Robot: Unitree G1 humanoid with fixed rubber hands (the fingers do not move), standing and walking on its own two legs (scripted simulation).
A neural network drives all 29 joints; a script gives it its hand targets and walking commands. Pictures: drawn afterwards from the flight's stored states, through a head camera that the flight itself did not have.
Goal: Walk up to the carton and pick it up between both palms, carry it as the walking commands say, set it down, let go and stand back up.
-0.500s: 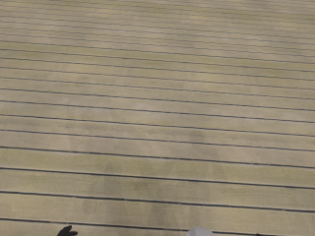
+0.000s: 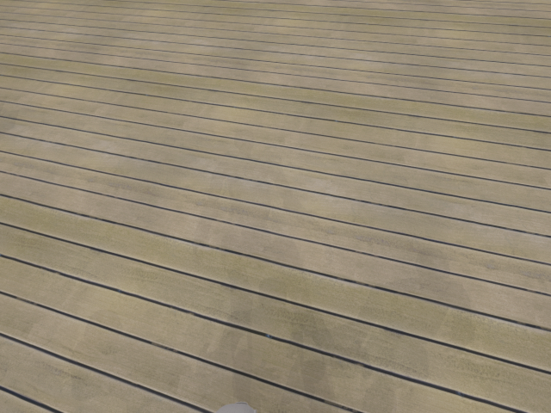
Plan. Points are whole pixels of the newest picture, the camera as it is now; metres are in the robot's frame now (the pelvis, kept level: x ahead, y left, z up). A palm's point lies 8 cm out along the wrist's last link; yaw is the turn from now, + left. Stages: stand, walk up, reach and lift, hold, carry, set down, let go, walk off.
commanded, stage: walk up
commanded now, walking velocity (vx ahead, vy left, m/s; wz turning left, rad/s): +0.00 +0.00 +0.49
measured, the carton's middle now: out of the picture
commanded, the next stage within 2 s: none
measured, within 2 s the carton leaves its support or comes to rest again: neither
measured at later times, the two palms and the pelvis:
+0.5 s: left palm out of the picture +0.01 +0.35 -0.13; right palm out of the picture +0.12 -0.17 -0.10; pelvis -0.02 +0.06 +0.00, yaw +14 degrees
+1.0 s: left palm out of the picture -0.12 +0.26 -0.10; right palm (366, 319) +0.30 -0.13 -0.11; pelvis +0.05 +0.04 +0.01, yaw +28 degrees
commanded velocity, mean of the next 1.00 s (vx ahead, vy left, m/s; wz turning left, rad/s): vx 0.18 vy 0.04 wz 0.50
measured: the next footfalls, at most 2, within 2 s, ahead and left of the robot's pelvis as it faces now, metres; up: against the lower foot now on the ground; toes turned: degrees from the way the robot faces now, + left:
left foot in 0.18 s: +0.02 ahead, +0.14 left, +0.00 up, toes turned +10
right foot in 0.76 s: +0.05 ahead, -0.07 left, +0.00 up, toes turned +16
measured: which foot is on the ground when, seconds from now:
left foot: up 0.00-0.16, down 0.18-0.74, up 0.76-1.00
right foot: down 0.00-0.18, up 0.20-0.74, down 0.76-1.00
